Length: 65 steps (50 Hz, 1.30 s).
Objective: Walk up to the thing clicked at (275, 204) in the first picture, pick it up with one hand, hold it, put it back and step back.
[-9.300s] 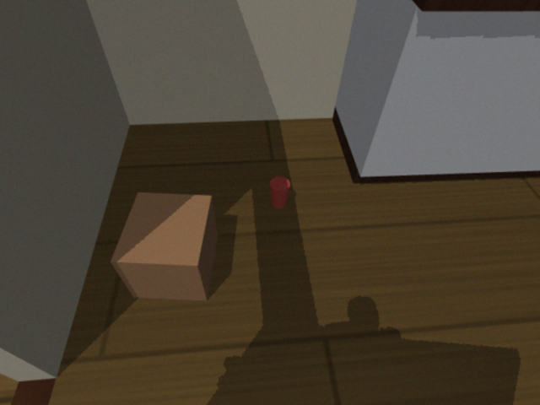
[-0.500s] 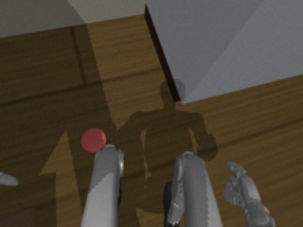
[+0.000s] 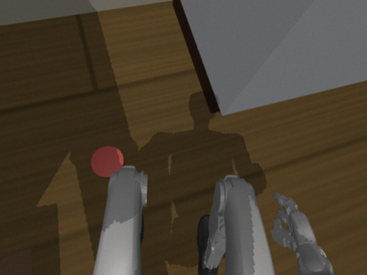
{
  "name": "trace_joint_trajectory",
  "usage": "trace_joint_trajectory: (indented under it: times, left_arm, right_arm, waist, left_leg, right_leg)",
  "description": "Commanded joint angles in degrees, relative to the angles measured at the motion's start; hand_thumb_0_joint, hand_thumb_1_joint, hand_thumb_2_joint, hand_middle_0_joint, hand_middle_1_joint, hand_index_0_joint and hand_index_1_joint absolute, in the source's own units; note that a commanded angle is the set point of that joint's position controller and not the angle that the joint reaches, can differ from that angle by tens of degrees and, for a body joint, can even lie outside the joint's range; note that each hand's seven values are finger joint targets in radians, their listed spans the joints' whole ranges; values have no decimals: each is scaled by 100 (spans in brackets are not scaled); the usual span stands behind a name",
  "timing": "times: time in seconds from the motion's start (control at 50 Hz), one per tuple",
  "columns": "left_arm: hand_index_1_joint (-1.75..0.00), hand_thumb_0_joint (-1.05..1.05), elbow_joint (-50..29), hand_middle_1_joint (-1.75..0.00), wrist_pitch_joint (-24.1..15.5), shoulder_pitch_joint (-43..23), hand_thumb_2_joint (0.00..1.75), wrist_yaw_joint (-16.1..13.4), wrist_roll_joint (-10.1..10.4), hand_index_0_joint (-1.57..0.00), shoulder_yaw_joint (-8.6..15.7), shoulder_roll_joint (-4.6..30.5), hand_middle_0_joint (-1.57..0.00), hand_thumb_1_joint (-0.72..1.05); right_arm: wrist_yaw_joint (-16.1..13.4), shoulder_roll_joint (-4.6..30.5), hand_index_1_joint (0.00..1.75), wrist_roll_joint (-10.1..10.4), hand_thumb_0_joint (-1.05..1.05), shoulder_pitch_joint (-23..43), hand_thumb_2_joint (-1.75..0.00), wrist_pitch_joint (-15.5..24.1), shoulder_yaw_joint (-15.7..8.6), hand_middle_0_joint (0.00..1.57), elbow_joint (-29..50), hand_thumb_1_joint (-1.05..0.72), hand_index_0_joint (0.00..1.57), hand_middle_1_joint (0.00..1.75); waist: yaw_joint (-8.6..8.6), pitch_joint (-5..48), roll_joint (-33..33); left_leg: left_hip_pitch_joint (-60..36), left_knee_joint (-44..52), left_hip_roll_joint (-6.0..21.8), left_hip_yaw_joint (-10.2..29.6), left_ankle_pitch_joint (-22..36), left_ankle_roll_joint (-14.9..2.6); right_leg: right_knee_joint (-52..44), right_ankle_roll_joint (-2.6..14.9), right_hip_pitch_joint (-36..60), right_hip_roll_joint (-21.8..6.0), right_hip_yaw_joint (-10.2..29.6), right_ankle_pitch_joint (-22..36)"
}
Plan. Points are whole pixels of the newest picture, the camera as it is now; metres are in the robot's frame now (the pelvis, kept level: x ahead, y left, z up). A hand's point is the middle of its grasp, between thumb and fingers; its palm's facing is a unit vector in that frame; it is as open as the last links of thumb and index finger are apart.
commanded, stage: go down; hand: left
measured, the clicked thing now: (111, 165) +0.35 +0.23 -0.35
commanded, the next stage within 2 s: approach in 1.76 s
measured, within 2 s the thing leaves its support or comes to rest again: neither
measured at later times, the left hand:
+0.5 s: hand out of the picture +0.26 +0.41 -0.05, palm faces +0.17 -0.97 -0.18, open 17.1 cm
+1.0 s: hand out of the picture +0.26 +0.42 -0.05, palm faces +0.16 -0.97 -0.16, open 17.3 cm
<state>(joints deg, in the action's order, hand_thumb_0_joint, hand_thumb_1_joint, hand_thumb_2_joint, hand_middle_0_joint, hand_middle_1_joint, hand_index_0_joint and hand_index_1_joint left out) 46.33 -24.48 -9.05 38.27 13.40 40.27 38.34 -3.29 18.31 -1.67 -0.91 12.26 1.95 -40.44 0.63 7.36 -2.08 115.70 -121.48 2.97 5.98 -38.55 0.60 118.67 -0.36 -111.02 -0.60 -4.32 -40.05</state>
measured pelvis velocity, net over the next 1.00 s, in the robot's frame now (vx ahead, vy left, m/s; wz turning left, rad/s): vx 0.00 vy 0.00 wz -0.01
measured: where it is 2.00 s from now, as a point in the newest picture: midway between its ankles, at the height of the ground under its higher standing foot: (169, 256)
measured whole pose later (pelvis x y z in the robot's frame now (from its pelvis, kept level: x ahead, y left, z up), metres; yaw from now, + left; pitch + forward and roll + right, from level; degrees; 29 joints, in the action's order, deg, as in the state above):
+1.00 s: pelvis +0.00 +0.00 -0.04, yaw -1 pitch +31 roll -7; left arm 49.0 -25.4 -11.8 44.9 17.2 44.7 42.3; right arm -4.2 19.4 -2.2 -0.8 13.6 3.5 -41.6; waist 0.8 6.2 -3.1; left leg 121.1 -128.0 2.6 6.6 -38.6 0.3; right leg 124.8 -0.8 -116.0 -0.5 -4.3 -40.3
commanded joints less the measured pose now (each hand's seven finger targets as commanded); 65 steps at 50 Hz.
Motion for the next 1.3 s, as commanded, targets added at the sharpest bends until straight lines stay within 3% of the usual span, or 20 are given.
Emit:
trace_joint_trajectory:
  times: [0.0, 0.12, 0.24, 0.26, 0.36, 0.48, 0.5, 0.52, 0.6, 0.7, 0.74, 0.84, 0.94, 1.04, 1.1, 1.12, 1.18, 1.22, 1.28]
  left_arm:
    - [-7, 0, -787, -9, -310, -59, 12, -33, 309, -1, 747, 2056, 0, -42]
    - [-7, 0, -781, -9, -363, -453, 13, 124, 343, -1, 695, 2136, 0, -43]
    - [-7, 0, -656, -9, -362, -481, 12, 228, 350, -2, 826, 2330, 0, -45]
    - [-8, 0, -730, -9, -368, -425, 13, 238, 353, -1, 870, 2391, 0, -44]
    - [-9, 0, -633, -9, -313, -272, 14, 270, 421, -1, 915, 2373, -1, -48]
    - [-8, 0, -582, -8, -362, -498, 13, 341, 467, -1, 941, 2427, 0, -48]
    - [-8, 0, -670, -9, -389, -538, 14, 345, 455, -1, 996, 2528, 0, -48]
    - [-8, 0, -551, -8, -395, -540, 14, 378, 440, -1, 926, 2449, 0, -47]
    - [-9, 0, -515, -9, -426, -722, 15, 430, 487, -1, 1025, 2657, -1, -49]
    - [-9, 0, -364, -9, -396, -408, 15, 563, 541, -1, 1031, 2562, -1, -51]
    - [-9, 0, -432, -9, -378, -398, 15, 575, 572, -1, 1139, 2687, -1, -51]
    - [-10, 0, -514, -9, -427, -477, 16, 607, 667, 0, 1070, 2512, -1, -52]
    - [-9, 0, -836, -9, -425, -604, 15, 626, 639, 0, 1029, 2580, -1, -51]
    - [-10, 0, -648, -9, -388, -576, 16, 608, 742, 0, 1082, 2527, -1, -53]
    - [-9, 0, -478, -9, -392, -656, 16, 629, 711, 0, 1061, 2520, -1, -52]
    - [-9, 0, -543, -9, -399, -603, 15, 631, 720, 0, 1125, 2590, -1, -52]
    - [-9, 0, -454, -9, -399, -496, 15, 691, 738, -1, 1024, 2399, -1, -54]
    - [-9, 0, -432, -9, -429, -714, 15, 702, 783, -1, 1087, 2496, -1, -54]
    - [-9, 0, -531, -8, -484, -707, 14, 741, 812, -1, 1167, 2608, -1, -57]
  right_arm:
    - [-138, 1230, 30, 64, 0, -391, -90, 189, -428, 20, 494, -89, 20, 30]
    - [-169, 1254, 30, 25, 0, -409, -90, 252, -437, 20, 450, -89, 20, 30]
    - [-200, 1312, 30, 4, 0, -419, -90, 286, -396, 20, 430, -89, 20, 30]
    - [-201, 1335, 30, 15, 0, -443, -90, 276, -408, 20, 413, -89, 20, 30]
    - [-198, 1336, 30, 30, 0, -397, -90, 266, -363, 20, 448, -89, 20, 30]
    - [-201, 1347, 30, 27, 0, -399, -90, 293, -347, 20, 415, -89, 20, 30]
    - [-199, 1350, 30, 8, 0, -457, -90, 289, -342, 20, 393, -89, 20, 30]
    - [-212, 1357, 30, 8, 0, -401, -90, 285, -344, 20, 380, -89, 20, 30]
    - [-213, 1337, 30, -23, 0, -435, -90, 299, -315, 20, 377, -89, 20, 30]
    - [-206, 1379, 30, -20, 0, -395, -90, 304, -327, 20, 382, -89, 20, 30]
    - [-204, 1428, 30, -7, 0, -442, -90, 312, -317, 20, 379, -89, 20, 30]
    - [-215, 1406, 30, 12, 0, -391, -90, 313, -320, 20, 367, -89, 20, 30]
    - [-236, 1462, 30, 23, 0, -400, -91, 317, -348, 20, 352, -89, 20, 30]
    - [-237, 1410, 30, 40, 0, -367, -90, 312, -310, 20, 353, -89, 20, 30]
    - [-236, 1426, 30, 36, 0, -359, -91, 309, -305, 20, 358, -89, 20, 30]
    - [-236, 1413, 30, 27, 0, -382, -91, 303, -298, 20, 334, -89, 20, 30]
    - [-227, 1411, 30, 26, 0, -375, -91, 285, -298, 20, 367, -89, 20, 30]
    - [-218, 1392, 30, 27, 0, -362, -91, 309, -273, 20, 386, -89, 20, 30]
    - [-221, 1401, 30, 13, 0, -359, -91, 314, -289, 20, 388, -89, 20, 30]
  waist:
    - [374, 3105, 1010]
    - [246, 3055, 1053]
    - [293, 3063, 1060]
    - [364, 3118, 1195]
    - [420, 3050, 1205]
    - [296, 2972, 1183]
    - [358, 3094, 1246]
    - [308, 3018, 1214]
    - [285, 3005, 1062]
    - [381, 3057, 1081]
    - [415, 3214, 1201]
    - [340, 3123, 1163]
    - [324, 3118, 1463]
    - [369, 2984, 1221]
    - [301, 2912, 1201]
    - [376, 2927, 1244]
    - [320, 3056, 1173]
    - [277, 2971, 1049]
    - [346, 3139, 1075]
  left_leg:
    - [-2492, 1703, -82, -137, 597, -173]
    - [-2331, 1513, -85, -203, 378, -196]
    - [-2317, 1514, -68, -138, 283, -188]
    - [-2402, 1561, -66, -121, 322, -176]
    - [-2337, 1586, -68, -92, 305, -157]
    - [-2256, 1407, -67, -104, 435, -174]
    - [-2309, 1376, -67, -119, 540, -159]
    - [-2311, 1375, -58, -88, 487, -160]
    - [-2011, 1207, -102, -230, 404, -203]
    - [-2063, 1227, -93, -230, 371, -189]
    - [-2238, 1259, -84, -164, 532, -166]
    - [-2137, 1188, -94, -159, 484, -175]
    - [-2385, 1357, -50, -18, 377, -134]
    - [-2109, 1256, -85, -103, 308, -178]
    - [-2077, 1254, -75, -65, 270, -177]
    - [-2090, 1228, -84, -103, 342, -172]
    - [-2193, 1174, -96, -122, 573, -165]
    - [-1978, 1109, -102, -147, 480, -192]
    - [-1995, 1041, -120, -211, 538, -195]
  right_leg:
    - [-1183, 283, 1363, 243, -42, 646]
    - [-1190, 283, 1211, 255, -4, 473]
    - [-1034, 280, 1114, 269, -81, 410]
    - [-974, 287, 1108, 259, -98, 460]
    - [-898, 291, 1014, 268, -134, 451]
    - [-799, 295, 890, 261, -119, 536]
    - [-765, 299, 965, 257, -110, 604]
    - [-739, 297, 833, 261, -121, 569]
    - [-889, 276, 1066, 262, -42, 448]
    - [-840, 281, 1022, 274, -79, 405]
    - [-707, 296, 1002, 278, -140, 569]
    - [-663, 291, 880, 277, -138, 537]
    - [-543, 291, 642, 257, -175, 517]
    - [-647, 281, 726, 265, -131, 436]
    - [-577, 289, 630, 265, -158, 406]
    - [-590, 283, 728, 255, -137, 454]
    - [-598, 283, 745, 256, -145, 596]
    - [-616, 281, 799, 265, -121, 534]
    - [-649, 281, 892, 271, -82, 530]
